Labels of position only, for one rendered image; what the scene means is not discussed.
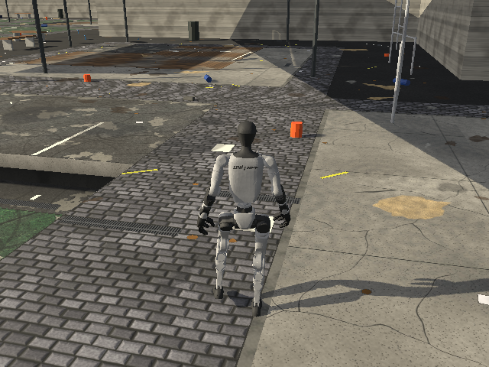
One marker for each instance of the right robot thigh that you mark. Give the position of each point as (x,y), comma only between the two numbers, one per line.
(262,230)

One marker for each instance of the robot right shin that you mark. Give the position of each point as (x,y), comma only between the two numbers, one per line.
(258,282)

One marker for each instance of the right robot forearm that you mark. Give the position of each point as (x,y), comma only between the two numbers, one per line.
(282,202)

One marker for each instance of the left robot upper arm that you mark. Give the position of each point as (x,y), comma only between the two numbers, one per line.
(220,162)

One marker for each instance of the right robot hand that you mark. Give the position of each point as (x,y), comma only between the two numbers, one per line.
(279,216)

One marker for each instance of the left robot forearm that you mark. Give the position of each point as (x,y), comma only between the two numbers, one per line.
(207,204)

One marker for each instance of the right robot upper arm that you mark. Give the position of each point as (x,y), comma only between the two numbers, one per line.
(273,173)

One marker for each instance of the left robot hand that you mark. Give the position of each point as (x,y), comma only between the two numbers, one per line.
(201,222)

